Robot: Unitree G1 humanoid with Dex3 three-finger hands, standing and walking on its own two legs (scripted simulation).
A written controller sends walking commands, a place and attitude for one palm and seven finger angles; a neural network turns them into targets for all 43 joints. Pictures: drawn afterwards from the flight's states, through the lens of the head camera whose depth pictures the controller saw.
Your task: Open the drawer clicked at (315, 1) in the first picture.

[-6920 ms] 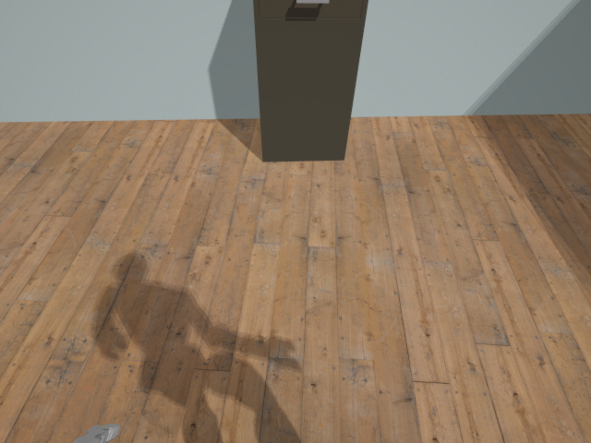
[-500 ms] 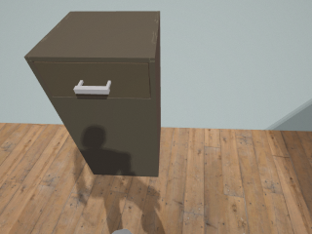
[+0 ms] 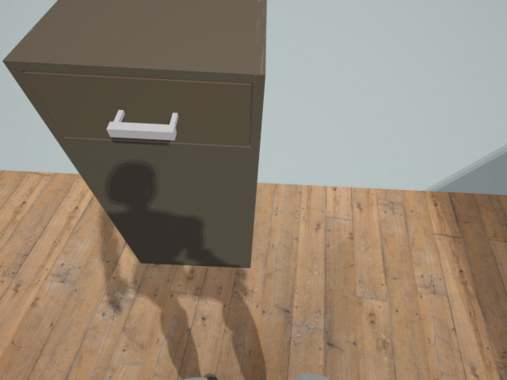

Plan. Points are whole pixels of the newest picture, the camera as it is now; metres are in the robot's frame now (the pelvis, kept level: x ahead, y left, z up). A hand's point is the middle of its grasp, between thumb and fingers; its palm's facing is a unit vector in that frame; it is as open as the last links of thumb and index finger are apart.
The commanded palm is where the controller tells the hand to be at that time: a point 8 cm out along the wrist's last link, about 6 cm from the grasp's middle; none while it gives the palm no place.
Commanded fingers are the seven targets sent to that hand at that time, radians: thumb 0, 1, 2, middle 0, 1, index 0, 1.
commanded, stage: come to a stop and stand still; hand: left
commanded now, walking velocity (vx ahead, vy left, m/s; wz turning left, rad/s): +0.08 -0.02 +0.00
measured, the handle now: (145, 123) +0.54 +0.26 +0.04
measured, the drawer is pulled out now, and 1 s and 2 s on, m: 0.00 0.00 0.00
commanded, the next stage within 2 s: look again from close up in 1.24 s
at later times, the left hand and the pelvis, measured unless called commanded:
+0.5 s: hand out of the picture +0.00 +0.12 -0.15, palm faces +0.11 -0.95 -0.29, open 7.3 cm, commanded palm none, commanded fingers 0.00 0.90 0.90 -0.20 -0.30 -0.20 -0.30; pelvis -0.01 -0.07 +0.01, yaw +3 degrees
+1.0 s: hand out of the picture +0.01 +0.17 -0.18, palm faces +0.08 -0.98 -0.20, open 7.3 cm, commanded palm none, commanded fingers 0.00 0.90 0.90 -0.20 -0.30 -0.20 -0.30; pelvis +0.01 +0.00 +0.00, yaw +2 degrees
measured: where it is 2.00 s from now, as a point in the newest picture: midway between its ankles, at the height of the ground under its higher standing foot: outside the picture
